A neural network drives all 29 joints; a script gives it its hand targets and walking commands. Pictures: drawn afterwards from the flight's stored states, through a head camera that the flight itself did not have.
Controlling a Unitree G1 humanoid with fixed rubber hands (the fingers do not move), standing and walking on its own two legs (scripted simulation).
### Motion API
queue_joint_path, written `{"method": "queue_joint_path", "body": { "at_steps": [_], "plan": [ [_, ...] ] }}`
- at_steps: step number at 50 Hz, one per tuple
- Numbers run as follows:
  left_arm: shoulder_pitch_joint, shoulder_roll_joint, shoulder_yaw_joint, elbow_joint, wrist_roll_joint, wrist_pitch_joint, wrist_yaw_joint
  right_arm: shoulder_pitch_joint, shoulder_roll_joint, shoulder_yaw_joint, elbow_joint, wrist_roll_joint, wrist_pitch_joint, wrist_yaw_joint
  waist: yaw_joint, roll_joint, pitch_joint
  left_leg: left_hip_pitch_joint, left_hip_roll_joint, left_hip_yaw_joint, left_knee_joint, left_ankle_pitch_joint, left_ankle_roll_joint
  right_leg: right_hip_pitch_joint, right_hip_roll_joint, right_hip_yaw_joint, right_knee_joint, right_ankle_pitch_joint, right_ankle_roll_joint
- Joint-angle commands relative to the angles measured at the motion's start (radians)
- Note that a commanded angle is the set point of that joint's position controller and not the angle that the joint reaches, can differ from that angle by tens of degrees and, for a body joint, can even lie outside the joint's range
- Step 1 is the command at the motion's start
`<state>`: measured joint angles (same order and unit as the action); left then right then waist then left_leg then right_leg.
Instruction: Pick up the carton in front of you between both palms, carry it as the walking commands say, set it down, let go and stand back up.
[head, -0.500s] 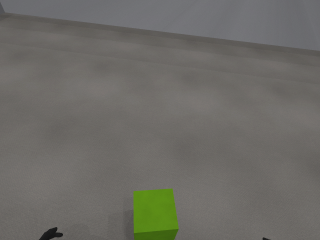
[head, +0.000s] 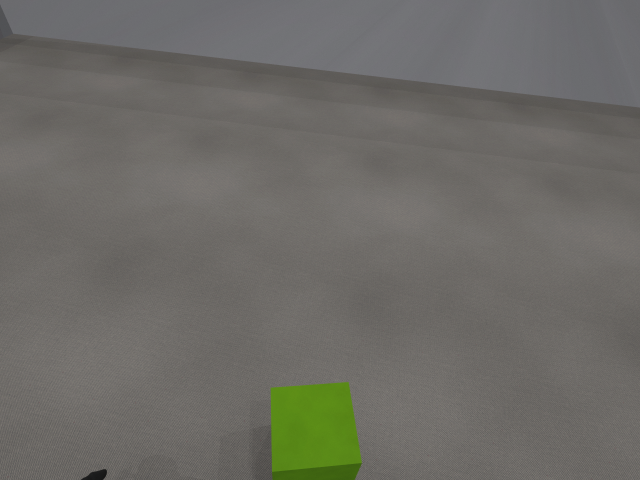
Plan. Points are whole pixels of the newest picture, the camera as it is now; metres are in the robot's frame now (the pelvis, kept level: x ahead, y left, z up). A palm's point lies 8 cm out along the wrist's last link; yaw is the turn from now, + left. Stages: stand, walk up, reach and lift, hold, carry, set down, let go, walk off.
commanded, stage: stand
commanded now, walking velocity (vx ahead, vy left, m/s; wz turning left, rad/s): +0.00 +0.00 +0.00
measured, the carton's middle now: (311, 440) +0.42 -0.01 -0.65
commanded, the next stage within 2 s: none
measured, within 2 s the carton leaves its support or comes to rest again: neither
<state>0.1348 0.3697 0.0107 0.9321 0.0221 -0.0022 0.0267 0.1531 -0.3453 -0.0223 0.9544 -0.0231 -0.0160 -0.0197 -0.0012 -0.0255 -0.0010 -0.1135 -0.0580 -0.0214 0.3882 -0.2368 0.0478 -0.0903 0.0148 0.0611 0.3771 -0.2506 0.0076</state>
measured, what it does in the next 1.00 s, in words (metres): stands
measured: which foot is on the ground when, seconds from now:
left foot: down 0.00-1.00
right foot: down 0.00-1.00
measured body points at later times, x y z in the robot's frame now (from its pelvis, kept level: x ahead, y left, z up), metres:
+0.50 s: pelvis -0.02 +0.00 +0.00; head -0.04 +0.01 +0.45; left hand +0.09 +0.31 -0.12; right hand +0.08 -0.31 -0.10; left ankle -0.02 +0.09 -0.74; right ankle -0.03 -0.13 -0.74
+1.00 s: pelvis -0.03 -0.01 +0.00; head -0.04 +0.00 +0.45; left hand +0.07 +0.31 -0.12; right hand +0.07 -0.32 -0.11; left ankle -0.02 +0.09 -0.74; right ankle -0.03 -0.13 -0.74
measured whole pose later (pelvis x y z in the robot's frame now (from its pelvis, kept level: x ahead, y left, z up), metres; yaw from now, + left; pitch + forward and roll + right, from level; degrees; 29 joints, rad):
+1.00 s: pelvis -0.03 -0.01 +0.00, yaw +1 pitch -3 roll +0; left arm 0.12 0.39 0.00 1.04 0.02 -0.01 0.01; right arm 0.13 -0.38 -0.01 1.05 -0.02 -0.02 -0.01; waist 0.00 -0.02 0.01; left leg -0.12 -0.05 -0.05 0.34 -0.17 0.04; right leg -0.09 0.01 0.04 0.33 -0.19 0.00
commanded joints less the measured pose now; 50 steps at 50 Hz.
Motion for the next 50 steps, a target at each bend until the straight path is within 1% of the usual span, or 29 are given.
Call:
{"method": "queue_joint_path", "body": {
  "at_steps": [1, 3, 5, 6, 9, 10, 12, 16, 17, 18, 21, 22, 24, 28, 29, 31, 32, 34, 36, 38, 39, 40, 41, 42, 45, 46, 47, 49, 50],
  "plan": [
    [-0.011, 0.145, 0.027, -0.040, -0.005, -0.011, -0.001, -0.056, -0.181, -0.032, -0.032, 0.001, -0.012, -0.002, 0.022, 0.041, -0.008, -0.014, 0.143, -0.125, -0.062, 0.282, -0.036, -0.011, -0.114, 0.081, -0.027, 0.213, -0.021],
    [-0.028, 0.154, 0.026, -0.046, 0.001, -0.015, -0.002, -0.051, -0.166, -0.029, -0.023, -0.003, -0.013, -0.004, 0.017, -0.013, -0.028, 0.004, 0.149, -0.135, -0.065, 0.211, -0.032, -0.015, -0.117, 0.086, -0.043, 0.173, -0.025],
    [-0.054, 0.131, 0.022, -0.038, 0.003, -0.014, -0.004, -0.048, -0.201, -0.039, -0.010, -0.001, -0.011, -0.007, 0.004, 0.041, -0.010, -0.009, 0.150, -0.135, -0.080, 0.163, -0.029, -0.042, -0.109, 0.095, -0.067, 0.109, -0.022],
    [-0.040, 0.147, 0.024, -0.023, 0.000, -0.015, -0.004, -0.061, -0.193, -0.039, -0.012, -0.003, -0.005, -0.006, 0.009, 0.002, 0.013, 0.001, 0.152, -0.140, -0.086, 0.196, -0.028, -0.059, -0.103, 0.085, -0.061, 0.116, -0.018],
    [-0.027, 0.159, 0.021, -0.023, 0.010, -0.015, -0.001, -0.033, -0.188, -0.034, -0.013, 0.008, -0.013, -0.001, 0.002, 0.043, 0.015, -0.013, 0.145, -0.134, -0.076, 0.212, -0.022, -0.038, -0.113, 0.091, -0.075, 0.152, -0.027],
    [-0.046, 0.154, 0.026, -0.019, 0.007, -0.015, -0.003, -0.039, -0.169, -0.030, 0.002, 0.004, -0.014, -0.005, -0.004, 0.009, -0.003, 0.016, 0.141, -0.138, -0.079, 0.221, -0.032, -0.029, -0.109, 0.082, -0.065, 0.167, -0.019],
    [-0.027, 0.142, 0.011, -0.010, -0.008, -0.023, -0.005, -0.034, -0.171, -0.022, -0.007, 0.011, -0.015, -0.006, -0.011, 0.057, -0.029, 0.044, 0.157, -0.136, -0.071, 0.279, -0.023, -0.030, -0.120, 0.093, -0.067, 0.192, -0.026],
    [-0.050, 0.165, 0.016, -0.006, -0.003, -0.020, 0.002, -0.038, -0.183, -0.028, 0.000, 0.008, -0.012, -0.005, -0.018, -0.012, -0.011, 0.021, 0.156, -0.142, -0.072, 0.309, -0.026, -0.023, -0.115, 0.065, -0.060, 0.214, -0.017],
    [-0.033, 0.144, 0.011, 0.000, 0.000, -0.019, -0.001, -0.031, -0.182, -0.019, 0.010, 0.009, -0.016, -0.004, 0.004, 0.051, -0.024, 0.019, 0.158, -0.144, -0.067, 0.270, -0.021, -0.011, -0.117, 0.070, -0.064, 0.178, -0.012],
    [-0.041, 0.153, 0.008, -0.010, -0.002, -0.016, -0.006, -0.040, -0.185, -0.022, 0.017, 0.013, -0.016, -0.004, -0.015, 0.059, -0.038, 0.021, 0.147, -0.134, -0.078, 0.249, -0.033, -0.014, -0.114, 0.074, -0.059, 0.193, -0.009],
    [-0.061, 0.154, 0.008, -0.002, 0.003, -0.007, -0.008, -0.035, -0.220, -0.030, 0.018, 0.007, -0.008, -0.005, -0.009, 0.014, 0.044, -0.033, 0.143, -0.142, -0.106, 0.122, -0.036, -0.052, -0.106, 0.071, -0.072, 0.101, -0.012],
    [-0.028, 0.178, 0.021, 0.010, -0.001, -0.014, -0.002, -0.042, -0.225, -0.033, 0.017, 0.008, -0.011, -0.007, -0.003, 0.052, 0.012, -0.012, 0.152, -0.157, -0.107, 0.133, -0.026, -0.037, -0.111, 0.090, -0.079, 0.098, -0.024],
    [-0.042, 0.187, 0.030, 0.017, 0.004, -0.020, -0.007, -0.023, -0.193, -0.024, 0.023, 0.003, -0.013, -0.001, 0.003, 0.012, 0.011, -0.023, 0.149, -0.150, -0.103, 0.124, -0.023, -0.022, -0.114, 0.084, -0.085, 0.100, -0.025],
    [-0.048, 0.173, 0.018, 0.027, -0.006, -0.016, -0.011, -0.036, -0.206, -0.023, 0.027, 0.008, -0.013, 0.003, -0.009, 0.041, 0.037, -0.023, 0.147, -0.143, -0.115, 0.133, -0.026, -0.049, -0.115, 0.098, -0.081, 0.107, -0.023],
    [-0.042, 0.183, 0.024, 0.022, -0.002, -0.021, -0.009, -0.039, -0.211, -0.025, 0.033, 0.000, -0.011, 0.003, 0.009, 0.006, -0.010, -0.007, 0.153, -0.142, -0.110, 0.123, -0.030, -0.026, -0.116, 0.085, -0.081, 0.092, -0.023],
    [-0.047, 0.169, 0.008, 0.037, -0.009, -0.022, -0.006, -0.037, -0.206, -0.028, 0.032, 0.014, -0.014, 0.007, 0.000, 0.056, 0.025, -0.036, 0.154, -0.158, -0.115, 0.125, -0.019, -0.036, -0.119, 0.087, -0.077, 0.096, -0.029],
    [-0.062, 0.172, 0.011, 0.031, -0.002, -0.019, -0.010, -0.035, -0.212, -0.024, 0.036, 0.006, -0.015, 0.003, -0.004, -0.001, 0.032, -0.023, 0.152, -0.148, -0.113, 0.122, -0.023, -0.051, -0.123, 0.080, -0.086, 0.085, -0.029],
    [-0.049, 0.200, 0.016, 0.040, -0.003, -0.025, -0.010, -0.025, -0.205, -0.019, 0.052, 0.010, -0.014, 0.004, 0.012, -0.030, 0.034, -0.028, 0.162, -0.170, -0.111, 0.133, -0.016, -0.042, -0.122, 0.091, -0.085, 0.075, -0.028],
    [-0.047, 0.160, 0.006, 0.043, -0.001, -0.019, -0.010, -0.062, -0.236, -0.032, 0.031, 0.010, -0.010, 0.004, -0.002, 0.057, -0.020, -0.012, 0.158, -0.157, -0.108, 0.142, -0.026, -0.013, -0.127, 0.080, -0.093, 0.093, -0.021],
    [-0.062, 0.170, 0.005, 0.036, -0.004, -0.022, -0.008, -0.039, -0.207, -0.023, 0.038, 0.007, -0.014, 0.003, -0.005, 0.044, 0.006, -0.028, 0.146, -0.144, -0.114, 0.173, -0.034, -0.014, -0.124, 0.088, -0.095, 0.117, -0.020],
    [-0.049, 0.202, 0.009, 0.048, -0.007, -0.021, -0.010, -0.019, -0.194, -0.012, 0.060, 0.014, -0.015, 0.001, 0.004, -0.011, 0.004, -0.014, 0.158, -0.155, -0.102, 0.185, -0.032, -0.020, -0.131, 0.090, -0.092, 0.125, -0.027],
    [-0.048, 0.180, 0.009, 0.043, -0.006, -0.023, -0.010, -0.023, -0.204, -0.023, 0.060, 0.019, -0.018, 0.001, 0.004, 0.044, 0.035, -0.019, 0.158, -0.151, -0.111, 0.168, -0.031, -0.047, -0.124, 0.095, -0.095, 0.103, -0.025],
    [-0.052, 0.189, 0.008, 0.048, -0.006, -0.022, -0.009, -0.027, -0.206, -0.020, 0.051, 0.011, -0.015, 0.003, -0.003, -0.002, 0.010, -0.013, 0.160, -0.155, -0.105, 0.172, -0.025, -0.028, -0.127, 0.088, -0.097, 0.111, -0.022],
    [-0.057, 0.181, 0.010, 0.055, -0.009, -0.024, -0.007, -0.032, -0.198, -0.015, 0.053, 0.012, -0.017, -0.001, -0.008, 0.036, 0.016, -0.012, 0.155, -0.145, -0.096, 0.180, -0.021, -0.032, -0.125, 0.091, -0.100, 0.126, -0.027],
    [-0.069, 0.217, 0.016, 0.052, -0.010, -0.019, -0.008, -0.044, -0.194, -0.012, 0.049, 0.012, -0.015, 0.007, -0.005, 0.023, 0.051, -0.053, 0.154, -0.154, -0.113, 0.099, -0.022, -0.040, -0.128, 0.098, -0.108, 0.072, -0.039],
    [-0.065, 0.179, 0.013, 0.050, -0.001, -0.016, -0.012, -0.053, -0.214, -0.018, 0.046, 0.007, -0.015, 0.005, -0.007, 0.068, -0.016, -0.020, 0.149, -0.150, -0.108, 0.096, -0.028, -0.024, -0.123, 0.087, -0.106, 0.070, -0.036],
    [-0.085, 0.192, 0.017, 0.047, 0.006, -0.018, -0.010, -0.072, -0.220, -0.025, 0.048, 0.006, -0.015, 0.006, -0.003, 0.005, 0.026, -0.031, 0.158, -0.155, -0.114, 0.100, -0.026, -0.036, -0.127, 0.084, -0.108, 0.085, -0.037],
    [-0.052, 0.199, 0.017, 0.073, -0.008, -0.024, -0.013, -0.059, -0.222, -0.024, 0.061, 0.006, -0.014, 0.011, 0.009, 0.011, 0.002, -0.024, 0.163, -0.172, -0.110, 0.127, -0.017, -0.012, -0.125, 0.084, -0.097, 0.096, -0.034],
    [-0.066, 0.200, 0.018, 0.074, -0.002, -0.022, -0.011, -0.048, -0.217, -0.026, 0.057, 0.009, -0.012, 0.013, -0.011, 0.044, 0.017, -0.029, 0.154, -0.165, -0.129, 0.100, -0.019, -0.024, -0.124, 0.080, -0.100, 0.088, -0.035]
  ]
}}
